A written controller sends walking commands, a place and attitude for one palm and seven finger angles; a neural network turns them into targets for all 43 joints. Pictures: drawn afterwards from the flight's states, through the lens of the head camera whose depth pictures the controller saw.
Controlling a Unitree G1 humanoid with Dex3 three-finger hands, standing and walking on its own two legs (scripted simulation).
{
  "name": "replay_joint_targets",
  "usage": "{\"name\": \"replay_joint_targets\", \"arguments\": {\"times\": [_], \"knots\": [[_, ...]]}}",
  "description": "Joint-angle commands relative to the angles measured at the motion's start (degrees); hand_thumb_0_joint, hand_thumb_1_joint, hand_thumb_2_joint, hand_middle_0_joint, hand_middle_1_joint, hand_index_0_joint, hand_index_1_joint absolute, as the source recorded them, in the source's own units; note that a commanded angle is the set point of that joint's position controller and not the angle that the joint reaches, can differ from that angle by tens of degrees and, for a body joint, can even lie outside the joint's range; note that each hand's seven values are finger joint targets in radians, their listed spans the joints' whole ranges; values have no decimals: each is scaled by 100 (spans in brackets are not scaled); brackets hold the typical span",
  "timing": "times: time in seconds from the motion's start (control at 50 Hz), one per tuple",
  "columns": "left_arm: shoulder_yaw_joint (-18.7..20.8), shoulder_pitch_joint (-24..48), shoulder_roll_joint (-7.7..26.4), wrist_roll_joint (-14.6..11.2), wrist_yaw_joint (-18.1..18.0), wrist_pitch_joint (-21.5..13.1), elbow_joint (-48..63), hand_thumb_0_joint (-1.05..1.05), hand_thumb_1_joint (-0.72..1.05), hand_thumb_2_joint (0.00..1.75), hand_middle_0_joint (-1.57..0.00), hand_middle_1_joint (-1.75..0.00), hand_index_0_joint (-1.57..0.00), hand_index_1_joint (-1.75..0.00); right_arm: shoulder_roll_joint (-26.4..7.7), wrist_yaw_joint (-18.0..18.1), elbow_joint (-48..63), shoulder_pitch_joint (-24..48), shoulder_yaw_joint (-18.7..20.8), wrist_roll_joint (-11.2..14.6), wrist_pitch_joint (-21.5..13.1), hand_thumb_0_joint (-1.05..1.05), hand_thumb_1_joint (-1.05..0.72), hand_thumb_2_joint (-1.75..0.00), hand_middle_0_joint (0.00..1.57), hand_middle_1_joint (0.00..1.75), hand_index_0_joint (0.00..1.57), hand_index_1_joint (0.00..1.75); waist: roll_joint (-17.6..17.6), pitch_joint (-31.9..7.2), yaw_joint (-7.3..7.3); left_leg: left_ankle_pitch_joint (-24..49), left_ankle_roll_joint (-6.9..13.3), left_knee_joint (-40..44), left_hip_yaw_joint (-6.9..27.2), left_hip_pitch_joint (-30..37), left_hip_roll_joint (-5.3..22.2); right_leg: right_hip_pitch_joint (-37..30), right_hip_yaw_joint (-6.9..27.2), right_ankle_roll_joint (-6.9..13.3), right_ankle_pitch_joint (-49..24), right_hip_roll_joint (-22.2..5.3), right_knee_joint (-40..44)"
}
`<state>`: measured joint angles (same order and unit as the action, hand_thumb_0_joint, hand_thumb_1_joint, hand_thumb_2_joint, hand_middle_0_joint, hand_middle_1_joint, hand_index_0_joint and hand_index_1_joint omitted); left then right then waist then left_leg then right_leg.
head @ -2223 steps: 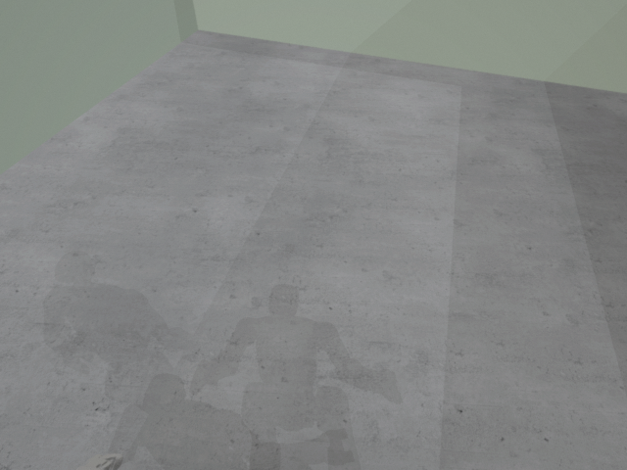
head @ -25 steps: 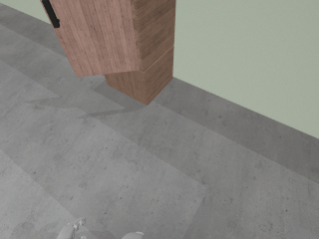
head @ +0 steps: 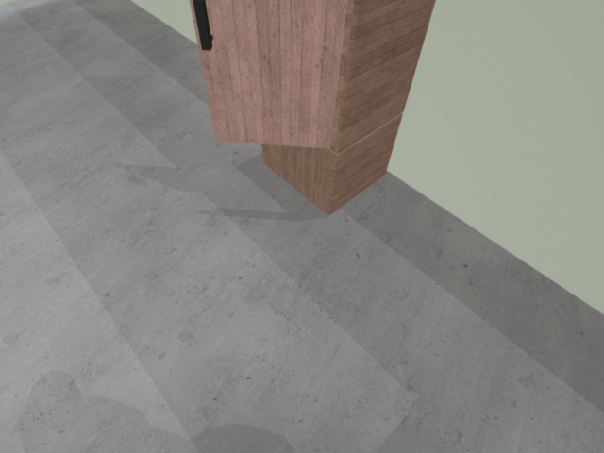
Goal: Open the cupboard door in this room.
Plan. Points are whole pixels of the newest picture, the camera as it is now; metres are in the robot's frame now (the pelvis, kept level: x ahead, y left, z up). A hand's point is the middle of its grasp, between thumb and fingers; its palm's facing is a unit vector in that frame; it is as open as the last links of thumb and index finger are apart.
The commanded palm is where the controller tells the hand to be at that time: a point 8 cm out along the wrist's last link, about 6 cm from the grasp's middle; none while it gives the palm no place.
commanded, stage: take the last steps up to it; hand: left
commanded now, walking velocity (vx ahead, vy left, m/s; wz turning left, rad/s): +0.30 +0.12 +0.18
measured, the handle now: (205, 21) +1.09 +0.35 +0.04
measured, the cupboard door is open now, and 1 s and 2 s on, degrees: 43 43 43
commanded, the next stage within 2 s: come to a stop and stand still in 1.32 s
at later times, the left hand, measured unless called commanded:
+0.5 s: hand out of the picture +0.03 +0.19 -0.19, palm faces +0.21 -0.97 -0.14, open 7.4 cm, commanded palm none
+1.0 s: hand (180, 312) +0.35 +0.25 -0.16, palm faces +0.13 -0.97 -0.22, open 7.2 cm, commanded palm none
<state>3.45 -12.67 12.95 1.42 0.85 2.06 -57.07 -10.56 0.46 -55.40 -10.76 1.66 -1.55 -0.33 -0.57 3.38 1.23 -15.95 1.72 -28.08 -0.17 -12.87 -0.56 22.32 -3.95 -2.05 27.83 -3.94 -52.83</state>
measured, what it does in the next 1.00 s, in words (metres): walks ahead: right foot, then left foot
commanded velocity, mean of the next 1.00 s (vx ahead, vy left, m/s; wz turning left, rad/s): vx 0.30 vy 0.07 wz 0.02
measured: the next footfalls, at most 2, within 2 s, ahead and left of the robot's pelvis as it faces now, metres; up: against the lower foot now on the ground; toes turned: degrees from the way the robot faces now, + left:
right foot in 0.10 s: +0.06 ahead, -0.13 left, +0.00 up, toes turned -4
left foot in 0.48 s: +0.24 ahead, +0.18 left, +0.00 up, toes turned +14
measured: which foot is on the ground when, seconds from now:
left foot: down 0.00-0.10, up 0.12-0.46, down 0.48-0.82, up 0.84-1.00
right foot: up 0.00-0.08, down 0.10-0.48, up 0.50-0.80, down 0.82-1.00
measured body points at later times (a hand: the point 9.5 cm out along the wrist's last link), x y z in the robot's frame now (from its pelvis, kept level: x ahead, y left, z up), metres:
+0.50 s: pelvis +0.14 +0.05 -0.02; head +0.17 +0.06 +0.43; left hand +0.03 +0.24 -0.17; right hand +0.26 -0.19 -0.16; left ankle +0.20 +0.17 -0.74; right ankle +0.02 -0.12 -0.73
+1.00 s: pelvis +0.31 +0.06 +0.01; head +0.33 +0.05 +0.45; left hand +0.34 +0.30 -0.14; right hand +0.34 -0.17 -0.16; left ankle +0.30 +0.20 -0.67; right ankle +0.32 -0.03 -0.74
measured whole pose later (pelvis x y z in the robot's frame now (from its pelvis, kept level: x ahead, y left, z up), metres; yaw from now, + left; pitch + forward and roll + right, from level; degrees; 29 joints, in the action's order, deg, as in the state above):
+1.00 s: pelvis +0.31 +0.06 +0.01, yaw +5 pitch +0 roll +1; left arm 3.2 -14.6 9.2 1.3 -0.7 -4.1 -58.1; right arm -10.4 -1.1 -62.2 -16.0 3.4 -1.5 -0.2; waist 0.4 1.0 -0.7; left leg -16.6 -1.4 -56.8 -3.9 -26.6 4.3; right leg 11.1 -8.2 2.1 13.3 -2.1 -24.5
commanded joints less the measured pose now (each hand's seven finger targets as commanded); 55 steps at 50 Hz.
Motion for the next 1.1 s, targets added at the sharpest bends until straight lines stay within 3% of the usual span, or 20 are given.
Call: {"name": "replay_joint_targets", "arguments": {"times": [0.0, 0.04, 0.06, 0.08, 0.1, 0.12, 0.16, 0.22, 0.36, 0.42, 0.46, 0.54, 0.62, 0.76, 0.78, 0.8, 0.82, 0.86, 0.94, 1.08], "knots": [[48, 15, 177, -14, 56, -258, 455, 0, 90, 90, -20, -30, -20, -30, -1111, 49, 108, -311, 279, 0, -39, 0, -90, -90, 20, 30, 20, 30, 814, -185, -106, -473, 796, 1118, 1260, -103, 1111, -555, -290, 24, -306, 198, 1382], [119, -656, 314, -1, 38, -320, 239, 0, 90, 90, -20, -30, -20, -30, -1002, 21, 140, -107, 270, 45, -25, 0, -90, -90, 20, 30, 20, 30, 474, -128, 244, -1141, 494, 434, 914, -1038, 705, -1921, -279, 56, -852, 188, 2453], [198, -1088, 611, 45, -12, -376, 122, 0, 90, 90, -20, -30, -20, -30, -720, -15, 210, -65, 229, 93, -42, 0, -90, -90, 20, 30, 20, 30, -450, -125, 461, -1486, 205, -637, 372, -1998, 162, -2755, 696, 264, -29, -588, 3223], [317, -1479, 1182, 65, -79, -401, 59, 0, 90, 90, -20, -30, -20, -30, -455, -62, 461, 134, 185, 103, -50, 0, -90, -90, 20, 30, 20, 30, -1989, 48, 668, -1967, -106, -2209, -219, -2989, -297, -2982, 2951, 888, 983, -2215, 4345], [292, -1554, 1226, -2, -119, -404, 96, 0, 90, 90, -20, -30, -20, -30, -805, -109, 589, 515, 237, 5, -24, 0, -90, -90, 20, 30, 20, 30, -1419, 327, 677, -1703, -102, -3257, 288, -3050, 59, -2204, 3522, 1271, 1619, -2593, 4778], [270, -1230, 995, 5, -177, -439, 114, 0, 90, 90, -20, -30, -20, -30, -749, -131, 533, 573, 290, 6, -10, 0, -90, -90, 20, 30, 20, 30, -1259, 472, 449, -1223, -123, -3738, 394, -3117, 302, -1897, 3471, 1299, 1610, -2496, 4763], [119, -693, 553, 4, -170, -532, 187, 0, 90, 90, -20, -30, -20, -30, -616, -215, 336, 431, 291, -13, 36, 0, -90, -90, 20, 30, 20, 30, -982, 705, 100, -179, -251, -3740, 355, -2801, 594, -1235, 1891, 926, 313, -1958, 4667], [103, -803, 485, 4, -158, -664, 50, 0, 90, 90, -20, -30, -20, -30, -314, -290, 155, 174, 234, 41, 39, 0, -90, -90, 20, 30, 20, 30, -788, 297, 9, 221, -392, -2854, -157, -2255, 549, -1538, 574, 732, -1736, -1528, 4390], [117, -1273, 622, 28, -161, -638, -446, 0, 90, 90, -20, -30, -20, -30, -78, -336, 226, 475, 127, 55, -131, 0, -90, -90, 20, 30, 20, 30, -985, 36, 184, 198, -240, -774, -734, -1405, 223, -2107, -43, 664, -3262, -1464, 3683], [101, -1058, 513, -13, -140, -573, -458, 0, 90, 90, -20, -30, -20, -30, -518, -207, -187, -803, 217, 3, -222, 0, -90, -90, 20, 30, 20, 30, -408, -410, -472, 442, -49, 148, -921, 850, 41, -1155, -492, 402, -3549, -1043, 1977], [-10, -1002, -31, -86, -96, -530, -72, 0, 90, 90, -20, -30, -20, -30, -1560, 3, -486, -2238, 473, -50, -228, 0, -90, -90, 20, 30, 20, 30, 1725, -1363, -931, 804, 929, 887, 2143, 2622, 2291, 966, -594, 109, 659, 106, -1085], [19, -278, -87, -5, -34, -447, 28, 0, 90, 90, -20, -30, -20, -30, -788, 80, -215, -884, 267, -23, -273, 0, -90, -90, 20, 30, 20, 30, 1151, -38, -404, -819, 831, 1654, 1338, 207, 2135, 1423, 239, 268, -409, -510, -2015], [0, -412, -315, -2, 26, -340, -8, 0, 90, 90, -20, -30, -20, -30, -627, 80, -257, -705, 245, -39, -367, 0, -90, -90, 20, 30, 20, 30, 622, -77, -105, 70, 766, 1770, 342, -259, 1777, 471, 27, 195, -767, -472, -193], [116, -798, 89, 31, 33, -370, -20, 0, 90, 90, -20, -30, -20, -30, -685, -22, -295, -439, 235, -6, -217, 0, -90, -90, 20, 30, 20, 30, 120, 101, 327, -1361, 385, 764, -146, -1158, 1191, -1686, -303, 166, -1233, -9, 1991], [183, -1265, 404, 54, 0, -425, -124, 0, 90, 90, -20, -30, -20, -30, -516, -44, -253, -395, 200, 28, -218, 0, -90, -90, 20, 30, 20, 30, -574, 39, 575, -1420, 120, -467, -602, -1636, 640, -2265, 464, 327, -527, -489, 2749], [276, -1661, 941, 43, -46, -486, -232, 0, 90, 90, -20, -30, -20, -30, -212, -98, -98, -414, 152, 51, -212, 0, -90, -90, 20, 30, 20, 30, -2061, 45, 681, -1826, -145, -2209, -1056, -2619, 4, -2704, 2539, 905, 205, -1819, 3945], [258, -1731, 1014, -25, -115, -474, -148, 0, 90, 90, -20, -30, -20, -30, -466, -112, 54, -248, 180, 30, -178, 0, -90, -90, 20, 30, 20, 30, -1650, 53, 648, -1927, -129, -3310, -449, -2706, 215, -2315, 3517, 1389, 880, -2381, 4591], [160, -967, 617, -29, -159, -544, 20, 0, 90, 90, -20, -30, -20, -30, -523, -107, -36, -7, 244, 9, -202, 0, -90, -90, 20, 30, 20, 30, -1184, 333, 285, -687, -162, -3876, 113, -2931, 617, -1733, 2850, 1306, 515, -2087, 4546], [76, -596, 283, -33, -145, -698, 44, 0, 90, 90, -20, -30, -20, -30, -130, -172, -341, -469, 178, 3, -110, 0, -90, -90, 20, 30, 20, 30, -525, -83, -96, 144, -382, -2721, -210, -1924, 722, -1353, 784, 1004, -1843, -1358, 4368], [106, -972, 533, -14, -100, -678, -412, 0, 90, 90, -20, -30, -20, -30, -33, -242, -54, 94, 130, 39, -221, 0, -90, -90, 20, 30, 20, 30, -773, -119, 122, 236, -334, -742, -641, -1484, 386, -1953, 413, 985, -2640, -1274, 3909]]}}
